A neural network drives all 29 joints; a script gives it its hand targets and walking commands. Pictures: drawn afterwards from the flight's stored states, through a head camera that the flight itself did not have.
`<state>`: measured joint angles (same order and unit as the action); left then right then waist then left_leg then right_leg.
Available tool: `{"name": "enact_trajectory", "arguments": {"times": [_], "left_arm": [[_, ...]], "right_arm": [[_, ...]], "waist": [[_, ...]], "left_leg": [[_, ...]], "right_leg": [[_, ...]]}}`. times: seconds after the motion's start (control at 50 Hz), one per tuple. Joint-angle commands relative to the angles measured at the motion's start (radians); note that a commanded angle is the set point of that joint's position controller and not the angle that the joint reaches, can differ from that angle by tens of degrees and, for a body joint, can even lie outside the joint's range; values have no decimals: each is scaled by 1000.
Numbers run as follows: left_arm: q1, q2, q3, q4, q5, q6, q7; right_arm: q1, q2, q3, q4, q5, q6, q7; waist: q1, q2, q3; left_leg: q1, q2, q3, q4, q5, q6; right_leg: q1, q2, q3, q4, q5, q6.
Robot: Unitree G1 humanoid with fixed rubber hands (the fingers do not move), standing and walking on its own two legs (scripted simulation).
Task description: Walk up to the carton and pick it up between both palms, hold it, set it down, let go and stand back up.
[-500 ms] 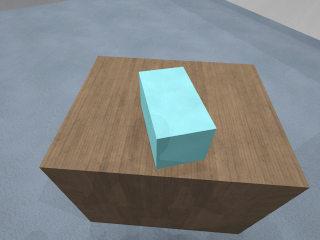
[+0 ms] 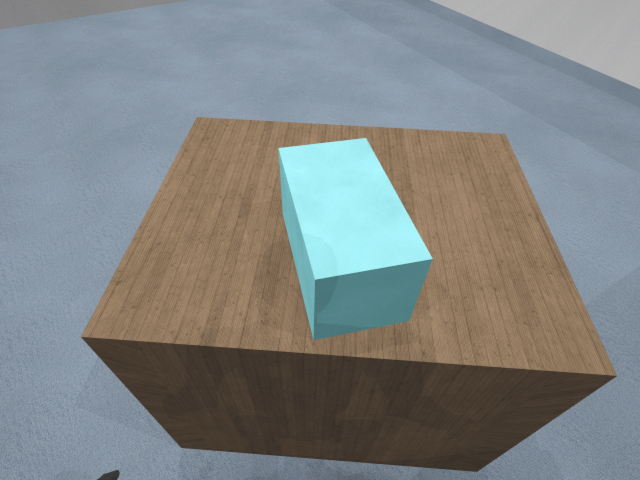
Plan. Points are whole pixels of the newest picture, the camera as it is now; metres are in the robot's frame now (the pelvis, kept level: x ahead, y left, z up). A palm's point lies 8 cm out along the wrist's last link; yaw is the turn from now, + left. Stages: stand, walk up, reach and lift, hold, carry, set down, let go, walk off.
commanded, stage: walk up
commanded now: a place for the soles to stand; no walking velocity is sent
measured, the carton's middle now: (341, 231) +0.53 -0.04 -0.02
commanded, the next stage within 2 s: reach and lift in 0.38 s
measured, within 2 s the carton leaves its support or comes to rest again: neither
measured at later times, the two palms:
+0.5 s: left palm out of the picture +0.11 +0.29 -0.10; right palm out of the picture +0.08 -0.31 -0.10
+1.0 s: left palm out of the picture +0.15 +0.23 -0.07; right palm out of the picture +0.14 -0.31 -0.06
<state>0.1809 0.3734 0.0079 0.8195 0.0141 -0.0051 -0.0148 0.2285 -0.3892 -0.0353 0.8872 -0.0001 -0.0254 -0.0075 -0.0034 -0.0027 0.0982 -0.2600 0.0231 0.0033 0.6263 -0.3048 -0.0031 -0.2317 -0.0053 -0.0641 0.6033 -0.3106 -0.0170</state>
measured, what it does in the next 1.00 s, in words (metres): stands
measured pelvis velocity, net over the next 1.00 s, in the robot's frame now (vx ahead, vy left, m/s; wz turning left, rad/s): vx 0.00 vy -0.01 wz -0.01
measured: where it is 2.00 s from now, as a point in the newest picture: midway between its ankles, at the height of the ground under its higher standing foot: outside the picture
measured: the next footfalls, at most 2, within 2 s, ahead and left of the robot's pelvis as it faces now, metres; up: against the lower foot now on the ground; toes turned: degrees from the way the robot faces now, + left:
none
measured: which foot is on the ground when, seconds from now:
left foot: down 0.00-1.00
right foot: down 0.00-1.00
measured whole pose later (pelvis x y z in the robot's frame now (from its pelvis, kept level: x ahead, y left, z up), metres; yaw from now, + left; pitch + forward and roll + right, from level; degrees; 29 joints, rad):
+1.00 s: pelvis +0.00 -0.01 +0.00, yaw -1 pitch -6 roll +0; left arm 0.21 0.21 0.01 0.46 0.01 0.28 0.09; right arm 0.12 -0.38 -0.07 0.88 0.00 -0.21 0.14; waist 0.00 0.00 0.06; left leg -0.20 0.03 0.01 0.59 -0.29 -0.02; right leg -0.18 0.00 -0.06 0.59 -0.31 -0.03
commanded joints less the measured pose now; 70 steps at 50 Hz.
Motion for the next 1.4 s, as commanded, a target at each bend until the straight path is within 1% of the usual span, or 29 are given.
{"name": "enact_trajectory", "arguments": {"times": [0.0, 0.12, 0.16, 0.2, 0.24, 0.26, 0.3, 0.36, 0.38, 0.44, 0.5, 0.54, 0.68, 0.72, 0.82, 0.86, 0.9, 0.98, 1.04, 1.1, 1.14, 1.16, 1.18, 1.2, 1.22, 1.26, 1.28, 1.36, 1.38], "left_arm": [[-81, 198, 55, 19, 1, -31, 10], [-92, 205, 59, 23, -2, -33, 14], [-97, 217, 54, 19, -8, -32, 7], [-81, 200, 58, 25, -12, -25, 6], [-106, 213, 60, 19, -4, -24, 6], [-91, 204, 56, 12, -9, -24, 6], [-75, 211, 63, 24, -10, -22, 5], [-90, 191, 53, 17, -13, -26, 2], [-329, 103, 42, -254, -8, 201, 42], [-305, 50, 28, -343, 8, 336, 69], [-243, 19, 28, -462, 18, 367, 73], [-237, 26, 23, -528, 2, 378, 80], [-59, 2, 103, -537, 3, 290, 92], [-54, -23, 98, -574, 2, 276, 102], [-3, -78, 102, -590, 30, 263, 117], [-5, -102, 78, -640, 24, 246, 126], [-6, -121, 62, -669, 24, 235, 135], [-5, -173, 5, -700, 16, 201, 151], [-12, -183, -5, -696, 7, 172, 170], [-66, -202, -49, -772, -19, 154, 191], [-79, -213, -65, -741, -41, 141, 194], [-101, -207, -65, -778, -40, 127, 207], [-112, -218, -71, -746, -51, 125, 206], [-111, -224, -87, -767, -43, 119, 217], [-112, -238, -89, -805, -61, 111, 224], [-120, -250, -89, -790, -43, 114, 237], [-122, -259, -107, -797, -62, 115, 242], [-116, -278, -119, -798, -61, 127, 244], [-106, -308, -153, -832, -61, 136, 254]], "right_arm": [[-91, -217, -33, -11, -13, -29, 1], [-115, -206, -27, -11, -10, -27, 0], [-100, -204, -30, -19, -14, -29, 1], [-112, -207, -25, -15, -12, -35, -4], [-88, -199, -25, 3, -9, -33, -3], [-82, -226, -29, -11, -22, -35, -2], [-115, -236, -27, -22, -16, -38, -1], [-88, -216, -28, -14, -15, -35, 0], [-352, -32, -173, 60, -134, -199, 39], [-300, -130, -219, 56, -143, -199, 94], [-245, -146, -198, -10, -107, -202, 94], [-200, -139, -215, -38, -83, -196, 100], [-126, -131, -135, -181, 30, -247, 99], [-120, -159, -147, -154, 52, -247, 113], [-100, -163, -117, -154, 74, -227, 143], [-80, -180, -141, -132, 73, -217, 152], [-84, -187, -141, -135, 93, -211, 169], [-112, -170, -167, -154, 114, -205, 194], [-108, -153, -156, -206, 105, -192, 213], [-119, -139, -170, -263, 114, -180, 218], [-156, -142, -175, -299, 104, -174, 227], [-170, -144, -179, -322, 105, -177, 236], [-185, -139, -181, -348, 99, -169, 228], [-190, -151, -186, -363, 112, -169, 239], [-202, -132, -180, -428, 118, -176, 237], [-204, -116, -157, -404, 151, -163, 248], [-211, -141, -180, -417, 147, -164, 250], [-215, -160, -159, -458, 172, -141, 251], [-208, -174, -166, -439, 184, -127, 264]], "waist": [[8, -37, -148], [19, -49, -114], [5, 34, -138], [25, -1, -118], [13, -58, -95], [7, 34, -92], [21, 58, -110], [11, -39, -128], [-42, 12, -95], [-75, 34, 25], [-60, 55, -140], [-91, 5, -216], [7, -103, -276], [-15, -84, -276], [24, -64, -237], [-26, -43, -242], [-2, -25, -202], [1, 12, -124], [2, -33, -85], [-11, -2, -104], [-17, -57, -110], [6, -38, -106], [1, -64, -72], [6, -11, -86], [12, -83, -109], [23, -15, -103], [-4, -71, -95], [12, -91, -68], [6, -44, -74]], "left_leg": [[56, 102, -113, -140, 195, 67], [22, 100, -102, -170, 151, 58], [49, 83, -72, -167, 172, 51], [-2, 114, -142, -187, 173, 68], [4, 108, -120, -200, 145, 60], [9, 119, -144, -210, 144, 65], [-2, 132, -168, -211, 150, 73], [16, 118, -136, -193, 183, 67], [-50, 23, 43, -78, -96, -27], [-169, 78, 47, -99, -217, 7], [-67, 65, 46, -102, -96, -11], [98, 51, 40, -78, -20, -23], [223, -20, 45, -117, 348, -7], [267, -12, 42, -145, 342, -6], [249, -19, 31, -207, 391, -19], [276, -14, 24, -204, 397, -32], [262, -9, 9, -226, 399, -39], [220, 13, 0, -302, 204, -37], [171, 9, 16, -331, 88, -18], [110, 27, 20, -354, -59, -17], [108, 29, 21, -361, -119, 0], [93, 30, 14, -375, -151, -5], [49, 25, 29, -370, -177, 1], [50, 30, 17, -378, -204, -4], [71, 24, 17, -339, -187, -2], [26, 29, 12, -365, -225, -2], [56, 32, 0, -361, -232, 4], [56, 17, 0, -365, -218, 8], [67, 37, -24, -395, -255, 4]], "right_leg": [[28, -120, 148, -177, 142, -52], [47, -131, 143, -182, 104, -59], [37, -135, 159, -174, 115, -48], [46, -120, 143, -164, 116, -35], [29, -125, 142, -172, 51, -41], [29, -108, 141, -154, 49, -43], [51, -97, 132, -144, 109, -42], [50, -110, 142, -160, 123, -49], [-178, 5, -11, -55, -66, -31], [-137, 23, -47, 48, -65, -35], [-54, 22, -49, 6, 31, -41], [-116, 20, -41, -42, 101, -38], [44, 34, 4, -130, 511, 3], [62, 45, -2, -163, 464, -3], [58, 50, 3, -199, 419, -10], [42, 62, 0, -196, 407, -11], [29, 63, 10, -218, 368, -22], [23, 60, 12, -259, 241, -27], [38, 52, 26, -266, 175, -25], [44, 37, 32, -257, 59, -28], [17, 33, 26, -259, -4, -25], [19, 30, 25, -248, -45, -27], [33, 28, 35, -247, -101, -16], [30, 27, 31, -235, -82, -25], [-3, 14, 59, -259, -129, -28], [38, 10, 78, -254, -144, -27], [15, 10, 86, -257, -161, -25], [-3, 4, 82, -271, -174, -25], [-4, 28, 51, -249, -113, -26]]}}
